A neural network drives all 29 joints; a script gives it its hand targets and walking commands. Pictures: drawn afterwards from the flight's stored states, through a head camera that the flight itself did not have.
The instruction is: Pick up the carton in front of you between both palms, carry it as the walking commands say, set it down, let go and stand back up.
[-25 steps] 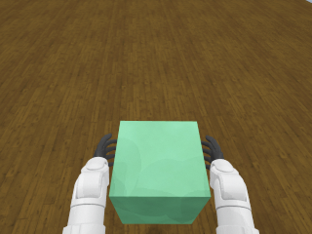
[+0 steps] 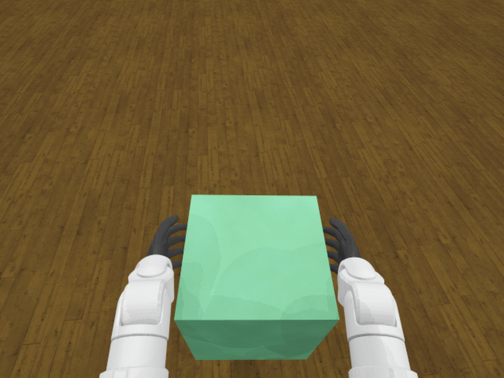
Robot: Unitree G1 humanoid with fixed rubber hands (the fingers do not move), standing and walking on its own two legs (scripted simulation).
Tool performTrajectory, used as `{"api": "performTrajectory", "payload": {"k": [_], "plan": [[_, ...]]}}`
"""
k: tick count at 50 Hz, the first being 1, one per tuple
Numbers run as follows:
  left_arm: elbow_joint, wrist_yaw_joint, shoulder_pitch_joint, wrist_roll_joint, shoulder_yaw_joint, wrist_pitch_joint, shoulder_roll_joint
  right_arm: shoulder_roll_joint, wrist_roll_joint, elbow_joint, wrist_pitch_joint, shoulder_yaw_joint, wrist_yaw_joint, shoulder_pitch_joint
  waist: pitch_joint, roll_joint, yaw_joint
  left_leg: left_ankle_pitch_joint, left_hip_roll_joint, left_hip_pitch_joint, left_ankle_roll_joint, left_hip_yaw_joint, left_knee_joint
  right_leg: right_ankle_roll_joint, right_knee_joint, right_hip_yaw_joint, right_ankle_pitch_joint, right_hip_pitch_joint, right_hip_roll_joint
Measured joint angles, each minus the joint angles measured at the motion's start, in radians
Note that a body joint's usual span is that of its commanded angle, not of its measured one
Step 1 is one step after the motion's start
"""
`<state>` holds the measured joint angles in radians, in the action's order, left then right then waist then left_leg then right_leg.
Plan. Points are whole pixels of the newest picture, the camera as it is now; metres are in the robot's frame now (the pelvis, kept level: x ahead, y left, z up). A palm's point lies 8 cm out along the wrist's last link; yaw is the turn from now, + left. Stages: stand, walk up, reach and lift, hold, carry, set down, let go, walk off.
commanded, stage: hold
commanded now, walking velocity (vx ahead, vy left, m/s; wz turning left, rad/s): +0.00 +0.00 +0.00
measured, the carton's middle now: (252, 282) +0.28 +0.00 -0.05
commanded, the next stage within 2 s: set down in 0.16 s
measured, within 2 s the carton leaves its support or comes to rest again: neither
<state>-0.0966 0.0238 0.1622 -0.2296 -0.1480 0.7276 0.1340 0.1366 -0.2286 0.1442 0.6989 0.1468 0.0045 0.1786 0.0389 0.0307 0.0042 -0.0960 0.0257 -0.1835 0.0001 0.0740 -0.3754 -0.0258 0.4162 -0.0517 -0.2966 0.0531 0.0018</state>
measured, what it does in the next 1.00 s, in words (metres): lowers itself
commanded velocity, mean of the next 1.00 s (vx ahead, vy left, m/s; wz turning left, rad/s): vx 0.00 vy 0.00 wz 0.00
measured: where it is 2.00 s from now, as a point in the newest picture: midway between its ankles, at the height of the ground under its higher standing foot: outside the picture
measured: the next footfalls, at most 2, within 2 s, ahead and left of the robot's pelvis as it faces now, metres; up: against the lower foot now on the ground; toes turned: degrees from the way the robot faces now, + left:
none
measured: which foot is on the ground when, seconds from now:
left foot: down 0.00-1.00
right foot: down 0.00-1.00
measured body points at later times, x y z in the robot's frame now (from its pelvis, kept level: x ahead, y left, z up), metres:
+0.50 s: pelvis -0.05 +0.03 -0.02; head -0.03 +0.04 +0.43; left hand +0.33 +0.13 +0.01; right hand +0.29 -0.17 +0.01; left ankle +0.05 +0.12 -0.74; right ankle -0.04 -0.10 -0.74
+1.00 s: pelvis -0.06 +0.02 -0.13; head +0.16 +0.01 +0.26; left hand +0.37 +0.14 -0.21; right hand +0.36 -0.16 -0.21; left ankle +0.05 +0.12 -0.74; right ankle -0.04 -0.10 -0.74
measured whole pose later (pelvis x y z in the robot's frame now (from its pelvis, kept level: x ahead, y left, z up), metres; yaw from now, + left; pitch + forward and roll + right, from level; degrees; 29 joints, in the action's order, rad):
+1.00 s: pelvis -0.06 +0.02 -0.13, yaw -8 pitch +35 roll -1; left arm -0.48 0.04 0.64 -0.21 -0.42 0.21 0.11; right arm 0.09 -0.18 0.59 0.18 0.37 0.02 0.71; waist -0.11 0.05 0.04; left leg -0.33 -0.02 -1.45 0.01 -0.03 -1.17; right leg 0.00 1.24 0.04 -0.48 1.36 -0.08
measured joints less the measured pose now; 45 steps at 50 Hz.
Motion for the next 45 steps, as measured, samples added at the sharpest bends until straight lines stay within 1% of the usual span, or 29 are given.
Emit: {"api": "performTrajectory", "payload": {"k": [2, 5, 7, 11, 12, 14, 17, 20, 22, 26, 29, 32, 35, 38, 40, 42, 45], "plan": [[0.0, 0.001, -0.004, -0.001, 0.0, -0.005, 0.0, 0.0, -0.001, 0.009, -0.008, -0.002, 0.0, 0.001, 0.016, -0.001, 0.002, -0.019, -0.003, 0.024, 0.002, -0.028, 0.013, -0.001, -0.017, 0.018, 0.017, -0.017, -0.01], [-0.012, 0.002, 0.004, -0.005, 0.003, -0.008, 0.001, 0.0, 0.003, 0.014, -0.014, 0.008, 0.0, 0.001, 0.029, 0.002, -0.009, -0.013, 0.0, 0.041, 0.007, -0.025, 0.021, 0.0, -0.026, 0.025, 0.031, -0.031, -0.013], [-0.023, 0.002, 0.012, -0.009, 0.004, -0.01, 0.002, 0.0, 0.005, 0.019, -0.016, 0.017, -0.001, 0.003, 0.034, 0.004, -0.011, -0.009, 0.001, 0.048, 0.004, -0.021, 0.021, 0.001, -0.021, 0.03, 0.033, -0.033, -0.014], [-0.055, -0.002, 0.038, -0.02, -0.013, -0.012, 0.006, 0.004, 0.001, 0.056, -0.025, 0.038, -0.005, 0.027, 0.043, 0.007, -0.006, -0.01, 0.0, 0.052, 0.0, -0.014, 0.006, 0.002, 0.005, 0.041, 0.031, -0.029, -0.013], [-0.071, -0.004, 0.053, -0.025, -0.026, -0.015, 0.008, 0.007, -0.004, 0.077, -0.029, 0.051, -0.008, 0.045, 0.048, 0.007, -0.001, -0.006, -0.007, 0.05, 0.002, -0.024, -0.002, 0.002, 0.017, 0.046, 0.03, -0.024, -0.014], [-0.113, -0.009, 0.095, -0.036, -0.069, -0.025, 0.016, 0.017, -0.021, 0.137, -0.046, 0.086, -0.014, 0.095, 0.058, 0.005, 0.009, -0.025, -0.019, 0.041, -0.001, -0.048, -0.029, 0.002, 0.044, 0.063, 0.025, -0.009, -0.018], [-0.193, -0.02, 0.182, -0.058, -0.164, -0.052, 0.035, 0.037, -0.061, 0.243, -0.091, 0.169, -0.029, 0.189, 0.077, 0.004, 0.019, -0.049, -0.039, 0.017, -0.003, -0.083, -0.084, 0.001, 0.094, 0.089, 0.014, 0.022, -0.028], [-0.299, -0.024, 0.29, -0.097, -0.252, -0.091, 0.044, 0.042, -0.115, 0.364, -0.145, 0.267, -0.045, 0.297, 0.095, 0.011, 0.019, -0.084, -0.059, -0.015, -0.009, -0.101, -0.144, -0.004, 0.153, 0.109, -0.008, 0.06, -0.032], [-0.367, -0.026, 0.359, -0.127, -0.3, -0.12, 0.046, 0.037, -0.155, 0.428, -0.175, 0.328, -0.057, 0.362, 0.103, 0.011, 0.013, -0.094, -0.063, -0.047, -0.009, -0.104, -0.179, -0.003, 0.189, 0.116, -0.02, 0.094, -0.035], [-0.463, -0.032, 0.457, -0.193, -0.376, -0.179, 0.056, 0.025, -0.23, 0.501, -0.223, 0.412, -0.08, 0.449, 0.104, 0.008, -0.002, -0.099, -0.066, -0.147, -0.017, -0.096, -0.243, 0.009, 0.259, 0.126, -0.037, 0.198, -0.037], [-0.5, -0.035, 0.492, -0.229, -0.408, -0.24, 0.065, 0.011, -0.252, 0.522, -0.267, 0.432, -0.089, 0.478, 0.093, 0.008, -0.001, -0.108, -0.067, -0.263, -0.022, -0.084, -0.292, 0.023, 0.318, 0.136, -0.047, 0.32, -0.037], [-0.509, -0.032, 0.503, -0.235, -0.411, -0.314, 0.069, -0.006, -0.239, 0.531, -0.326, 0.423, -0.089, 0.495, 0.089, 0.008, 0.007, -0.116, -0.067, -0.403, -0.024, -0.078, -0.35, 0.032, 0.384, 0.141, -0.058, 0.464, -0.041], [-0.49, -0.021, 0.498, -0.204, -0.389, -0.394, 0.061, -0.022, -0.2, 0.535, -0.404, 0.394, -0.077, 0.511, 0.094, 0.005, 0.015, -0.123, -0.064, -0.557, -0.022, -0.08, -0.415, 0.035, 0.45, 0.136, -0.068, 0.617, -0.047], [-0.463, -0.008, 0.488, -0.154, -0.358, -0.471, 0.043, -0.031, -0.148, 0.533, -0.483, 0.351, -0.054, 0.523, 0.084, 0.004, 0.019, -0.134, -0.06, -0.725, -0.016, -0.087, -0.49, 0.034, 0.523, 0.126, -0.081, 0.782, -0.056], [-0.441, 0.0, 0.48, -0.113, -0.33, -0.509, 0.026, -0.039, -0.103, 0.518, -0.518, 0.313, -0.038, 0.525, 0.065, 0.004, 0.022, -0.146, -0.056, -0.839, -0.012, -0.093, -0.545, 0.032, 0.577, 0.119, -0.094, 0.893, -0.062], [-0.416, 0.008, 0.471, -0.067, -0.3, -0.532, 0.01, -0.046, -0.054, 0.494, -0.538, 0.273, -0.019, 0.52, 0.031, 0.006, 0.026, -0.161, -0.053, -0.95, -0.008, -0.097, -0.602, 0.03, 0.632, 0.112, -0.109, 1.002, -0.068], [-0.385, 0.02, 0.463, -0.009, -0.267, -0.542, -0.01, -0.052, 0.013, 0.459, -0.545, 0.229, 0.006, 0.512, -0.038, 0.011, 0.031, -0.187, -0.05, -1.096, -0.001, -0.103, -0.683, 0.028, 0.712, 0.103, -0.136, 1.146, -0.076]]}}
